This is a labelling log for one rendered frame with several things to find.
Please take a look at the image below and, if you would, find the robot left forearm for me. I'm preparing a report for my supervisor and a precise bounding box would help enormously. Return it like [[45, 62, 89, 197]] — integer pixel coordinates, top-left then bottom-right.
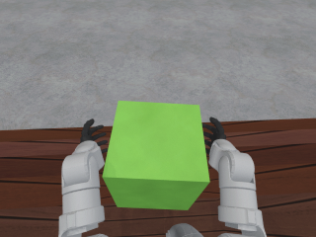
[[58, 140, 105, 237]]

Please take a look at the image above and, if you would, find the robot right thigh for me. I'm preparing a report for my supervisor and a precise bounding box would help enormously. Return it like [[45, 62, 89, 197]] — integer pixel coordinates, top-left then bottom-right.
[[166, 223, 203, 237]]

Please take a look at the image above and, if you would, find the robot right hand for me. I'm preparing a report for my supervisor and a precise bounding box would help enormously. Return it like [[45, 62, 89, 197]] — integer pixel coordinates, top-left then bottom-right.
[[201, 117, 226, 155]]

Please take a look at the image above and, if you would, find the carton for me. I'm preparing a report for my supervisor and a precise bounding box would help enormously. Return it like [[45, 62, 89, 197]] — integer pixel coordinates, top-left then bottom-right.
[[102, 101, 210, 210]]

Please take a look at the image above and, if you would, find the robot left hand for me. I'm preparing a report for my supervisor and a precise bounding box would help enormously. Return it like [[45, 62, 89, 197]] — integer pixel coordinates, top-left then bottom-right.
[[80, 118, 109, 154]]

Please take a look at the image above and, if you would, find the robot right forearm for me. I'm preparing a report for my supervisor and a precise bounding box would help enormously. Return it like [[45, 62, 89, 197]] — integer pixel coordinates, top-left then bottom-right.
[[208, 139, 267, 237]]

